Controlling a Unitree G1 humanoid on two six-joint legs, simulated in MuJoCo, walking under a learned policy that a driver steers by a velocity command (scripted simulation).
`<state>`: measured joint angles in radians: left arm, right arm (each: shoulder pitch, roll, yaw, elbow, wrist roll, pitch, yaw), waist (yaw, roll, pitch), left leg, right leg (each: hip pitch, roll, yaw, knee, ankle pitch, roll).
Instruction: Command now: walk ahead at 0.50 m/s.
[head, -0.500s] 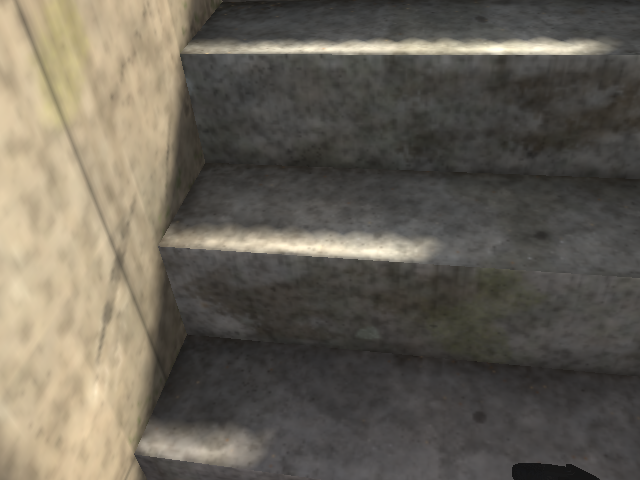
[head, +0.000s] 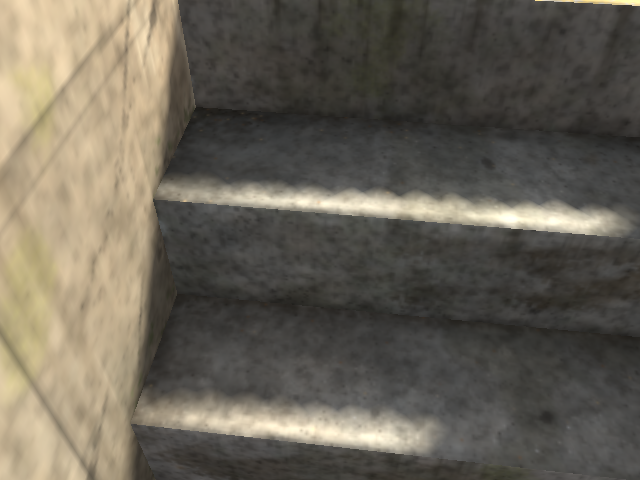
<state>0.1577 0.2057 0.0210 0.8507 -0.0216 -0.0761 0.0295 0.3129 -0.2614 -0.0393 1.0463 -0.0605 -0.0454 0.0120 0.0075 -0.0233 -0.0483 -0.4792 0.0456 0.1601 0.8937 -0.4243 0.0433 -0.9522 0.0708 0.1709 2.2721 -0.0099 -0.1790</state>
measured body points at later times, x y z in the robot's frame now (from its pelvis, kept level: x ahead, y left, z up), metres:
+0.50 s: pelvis +0.25 -0.05 +0.23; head +0.22 -0.06 +0.68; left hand +0.14 +0.21 +0.09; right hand +0.46 -0.24 +0.16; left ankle +0.29 +0.13 -0.14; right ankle +0.23 -0.11 -0.48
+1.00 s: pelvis +0.49 -0.06 +0.46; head +0.47 -0.05 +0.90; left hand +0.80 +0.04 +0.44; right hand +0.32 -0.30 +0.32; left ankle +0.49 +0.08 -0.27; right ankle +0.51 -0.24 +0.09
